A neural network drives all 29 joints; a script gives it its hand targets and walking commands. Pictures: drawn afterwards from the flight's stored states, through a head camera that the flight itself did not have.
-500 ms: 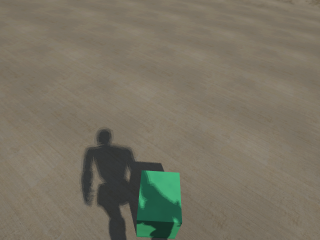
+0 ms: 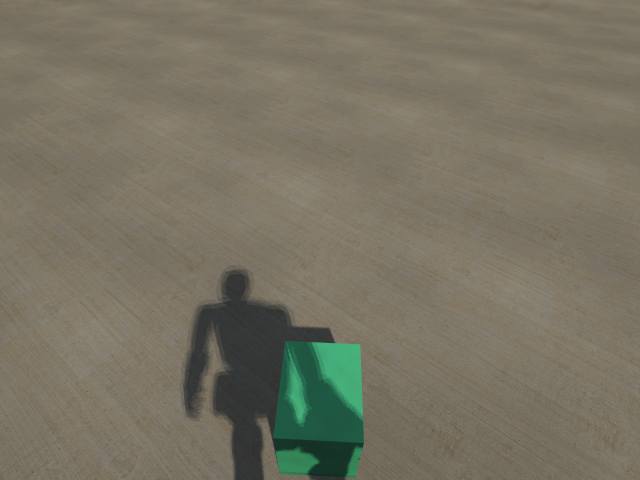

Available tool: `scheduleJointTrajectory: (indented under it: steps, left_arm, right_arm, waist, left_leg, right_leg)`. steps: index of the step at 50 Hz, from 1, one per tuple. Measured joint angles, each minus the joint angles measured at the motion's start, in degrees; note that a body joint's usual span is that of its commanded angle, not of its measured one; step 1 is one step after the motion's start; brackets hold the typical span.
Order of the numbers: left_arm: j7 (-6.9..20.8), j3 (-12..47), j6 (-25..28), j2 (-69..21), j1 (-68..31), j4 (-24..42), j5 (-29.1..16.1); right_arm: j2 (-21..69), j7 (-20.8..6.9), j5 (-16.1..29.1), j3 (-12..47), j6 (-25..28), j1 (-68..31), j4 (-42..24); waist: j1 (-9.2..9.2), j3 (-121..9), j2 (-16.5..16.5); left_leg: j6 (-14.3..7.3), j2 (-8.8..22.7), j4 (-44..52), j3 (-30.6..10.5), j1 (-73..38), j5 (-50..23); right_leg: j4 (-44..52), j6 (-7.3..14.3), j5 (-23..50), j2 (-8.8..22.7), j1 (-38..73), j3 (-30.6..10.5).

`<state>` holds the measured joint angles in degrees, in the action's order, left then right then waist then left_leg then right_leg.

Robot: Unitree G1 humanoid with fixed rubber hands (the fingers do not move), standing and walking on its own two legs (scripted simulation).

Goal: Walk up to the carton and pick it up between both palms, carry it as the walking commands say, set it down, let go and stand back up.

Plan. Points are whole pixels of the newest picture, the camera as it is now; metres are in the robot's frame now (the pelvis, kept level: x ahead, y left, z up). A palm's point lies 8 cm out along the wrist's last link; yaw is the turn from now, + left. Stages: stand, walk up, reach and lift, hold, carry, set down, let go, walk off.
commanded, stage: walk up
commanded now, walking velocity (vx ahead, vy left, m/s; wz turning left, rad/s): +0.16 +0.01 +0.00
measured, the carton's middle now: (320, 408) +0.50 +0.00 -0.64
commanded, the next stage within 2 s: stand in 0.86 s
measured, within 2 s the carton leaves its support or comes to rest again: neither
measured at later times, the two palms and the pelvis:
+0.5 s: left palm out of the picture +0.06 +0.26 -0.14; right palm out of the picture +0.03 -0.21 -0.11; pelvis +0.02 +0.03 +0.00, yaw +0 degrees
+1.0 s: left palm out of the picture +0.06 +0.25 -0.13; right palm out of the picture +0.01 -0.22 -0.13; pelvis +0.01 +0.02 +0.00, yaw +0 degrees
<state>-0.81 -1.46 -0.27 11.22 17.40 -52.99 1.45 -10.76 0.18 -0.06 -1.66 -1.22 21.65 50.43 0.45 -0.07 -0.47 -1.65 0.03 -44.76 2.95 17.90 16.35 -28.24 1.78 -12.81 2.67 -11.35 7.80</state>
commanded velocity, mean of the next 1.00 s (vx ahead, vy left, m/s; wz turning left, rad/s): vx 0.09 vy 0.00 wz -0.01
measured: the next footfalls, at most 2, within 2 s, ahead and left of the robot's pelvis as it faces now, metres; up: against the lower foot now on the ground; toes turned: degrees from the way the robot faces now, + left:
left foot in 0.16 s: +0.08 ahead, +0.11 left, +0.00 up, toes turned +1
right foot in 0.58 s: +0.10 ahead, -0.11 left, +0.00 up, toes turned +3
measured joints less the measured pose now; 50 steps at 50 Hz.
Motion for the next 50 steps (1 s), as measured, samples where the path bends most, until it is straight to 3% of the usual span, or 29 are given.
scheduleJointTrajectory:
  steps: [4, 8, 12, 15, 20, 26, 30, 33, 50]
  left_arm:
    - [0.0, 0.0, 0.4, 0.0, 0.0, 0.0, 0.0]
    - [0.0, 0.0, 0.4, 0.0, 0.0, 0.0, 0.0]
    - [0.3, 0.0, -0.3, 0.0, 0.0, -0.1, 0.0]
    - [0.3, 0.0, -0.5, 0.0, 0.0, 0.0, 0.0]
    - [0.3, 0.0, -0.7, 0.0, 0.0, 0.0, 0.0]
    - [0.3, 0.0, -0.9, 0.0, 0.0, 0.0, 0.0]
    - [0.3, 0.0, -0.9, -0.1, 0.0, 0.0, 0.0]
    - [0.3, 0.0, -0.9, -0.2, 0.0, 0.0, 0.0]
    - [0.3, 0.0, -0.7, -0.2, 0.0, 0.0, 0.0]
  right_arm:
    - [0.0, -0.2, 0.0, 0.0, 0.0, 0.0, 0.0]
    - [0.0, -0.2, 0.0, 0.0, 0.0, 0.0, 0.0]
    - [0.1, -0.1, 0.0, 0.0, 0.4, 0.3, 0.0]
    - [0.1, 0.3, 0.0, 0.0, 0.4, 0.5, 0.0]
    - [0.1, 0.6, 0.0, 0.0, 0.9, 0.6, 0.0]
    - [0.1, 1.2, 0.0, 0.0, 1.2, 0.6, 0.0]
    - [0.1, 1.2, 0.0, 0.0, 1.1, 0.6, 0.0]
    - [0.1, 1.0, 0.0, 0.0, 1.1, 0.5, 0.0]
    - [0.1, 0.5, 0.0, 0.0, 0.2, 1.4, 0.0]
  waist:
    - [-0.02, 0.0, 0.0]
    - [-0.18, -0.1, 0.1]
    - [-1.69, 0.0, -0.5]
    - [-2.18, 0.0, -0.5]
    - [-2.21, 0.0, -0.5]
    - [-2.16, 0.0, -0.6]
    - [-2.05, 0.0, -0.8]
    - [-1.54, 0.0, 0.6]
    - [-1.45, 0.0, 0.5]
  left_leg:
    - [0.0, 0.2, 1.4, 0.0, -0.1, 0.0]
    - [0.0, 0.6, 11.6, -0.1, -2.7, 0.1]
    - [-1.5, 0.3, 12.6, 0.0, -4.1, -2.3]
    - [-1.8, 0.3, 14.5, 0.0, -5.2, -2.8]
    - [-2.4, 0.3, 16.5, 0.2, -5.4, -3.7]
    - [-2.3, 0.1, 17.4, 0.9, -5.4, -4.1]
    - [-1.7, -1.2, 17.1, 1.6, -5.5, -4.1]
    - [-1.4, -0.4, 17.2, 1.6, -5.6, -4.2]
    - [-1.3, 0.3, 16.1, 1.6, -5.5, -3.3]
  right_leg:
    - [0.5, 0.0, 0.3, -0.4, 0.0, 0.7]
    - [0.2, -0.3, 0.0, -1.3, -0.1, 1.3]
    - [-7.9, -0.4, -7.9, -0.9, -1.4, 1.1]
    - [-14.1, -0.4, -8.6, -0.9, -3.1, 0.9]
    - [-14.5, -0.4, -8.6, -0.9, -3.1, 0.9]
    - [-7.2, -0.4, -8.1, -0.8, -2.6, 0.6]
    - [2.1, -0.5, 3.6, 0.5, -1.1, 0.7]
    - [2.0, -0.5, 2.9, -0.3, -1.1, 0.7]
    - [2.0, -0.3, 0.9, -1.0, -1.5, 0.7]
